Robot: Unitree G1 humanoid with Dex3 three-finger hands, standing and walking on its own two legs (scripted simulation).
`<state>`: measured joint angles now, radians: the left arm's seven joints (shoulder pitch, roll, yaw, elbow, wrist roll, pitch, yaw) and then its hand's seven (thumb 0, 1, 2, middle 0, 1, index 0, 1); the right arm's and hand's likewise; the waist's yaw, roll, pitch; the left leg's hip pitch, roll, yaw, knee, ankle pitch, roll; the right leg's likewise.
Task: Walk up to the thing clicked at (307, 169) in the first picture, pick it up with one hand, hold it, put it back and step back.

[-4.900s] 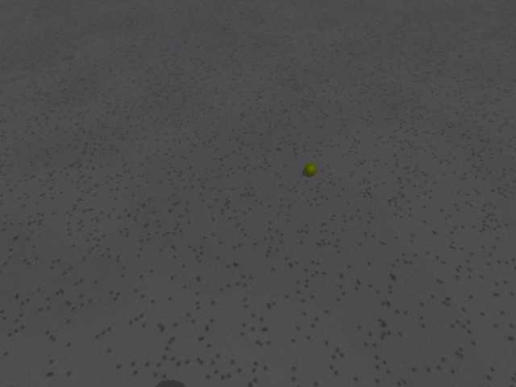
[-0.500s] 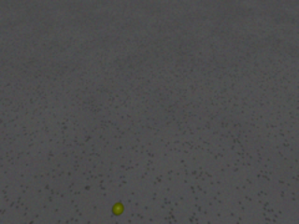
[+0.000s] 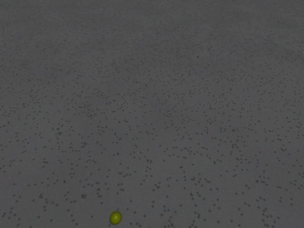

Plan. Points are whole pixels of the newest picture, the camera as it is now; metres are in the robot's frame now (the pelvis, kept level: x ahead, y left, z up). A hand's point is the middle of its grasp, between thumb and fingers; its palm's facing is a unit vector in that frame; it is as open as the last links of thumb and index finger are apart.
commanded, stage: walk up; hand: left
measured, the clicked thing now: (116, 217) +0.34 +0.23 -0.75
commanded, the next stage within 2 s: stand in 0.64 s
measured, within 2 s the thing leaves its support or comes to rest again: neither
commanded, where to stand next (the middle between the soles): +0.01 +0.00 m, yaw +1 degrees
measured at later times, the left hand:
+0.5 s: hand out of the picture +0.08 +0.25 -0.16, palm faces +0.00 -0.94 -0.34, open 7.4 cm
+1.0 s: hand out of the picture +0.08 +0.24 -0.15, palm faces -0.01 -0.94 -0.35, open 7.4 cm
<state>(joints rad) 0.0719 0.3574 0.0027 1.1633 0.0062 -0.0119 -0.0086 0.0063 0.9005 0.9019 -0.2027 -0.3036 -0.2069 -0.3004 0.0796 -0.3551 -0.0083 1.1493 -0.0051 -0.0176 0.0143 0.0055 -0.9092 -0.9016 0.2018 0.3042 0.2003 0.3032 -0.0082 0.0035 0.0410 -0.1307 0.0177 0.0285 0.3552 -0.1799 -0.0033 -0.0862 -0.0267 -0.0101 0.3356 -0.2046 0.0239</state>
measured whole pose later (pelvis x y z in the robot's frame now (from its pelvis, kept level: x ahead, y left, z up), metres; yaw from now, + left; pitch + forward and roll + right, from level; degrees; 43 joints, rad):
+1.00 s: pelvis +0.00 -0.01 +0.00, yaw +1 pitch -3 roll +0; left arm 0.09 0.35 0.00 1.14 0.01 -0.01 -0.01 0.01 0.90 0.90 -0.20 -0.30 -0.21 -0.30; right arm 0.07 -0.34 0.00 1.15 -0.01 -0.01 0.01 0.01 -0.91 -0.90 0.20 0.30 0.20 0.30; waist -0.01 0.01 0.05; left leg -0.11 0.03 0.01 0.30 -0.14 -0.02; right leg -0.07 -0.01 -0.02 0.30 -0.18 0.01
